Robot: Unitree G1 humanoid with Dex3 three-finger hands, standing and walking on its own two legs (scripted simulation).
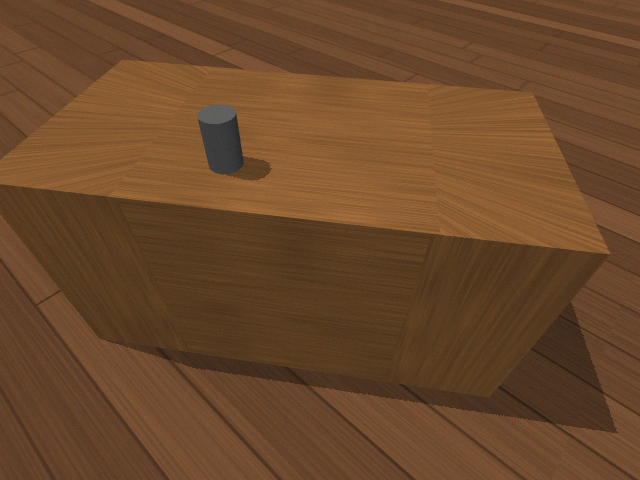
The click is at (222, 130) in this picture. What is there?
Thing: squat round
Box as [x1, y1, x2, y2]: [197, 105, 243, 173]
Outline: 205,107 198,112 197,117 209,167 211,170 218,173 233,172 239,169 243,163 235,111 233,108 226,105 212,105
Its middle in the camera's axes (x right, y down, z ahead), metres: -0.22 -0.22 +0.88
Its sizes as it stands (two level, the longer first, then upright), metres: 0.081 0.081 0.129
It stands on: a support 0.70 m high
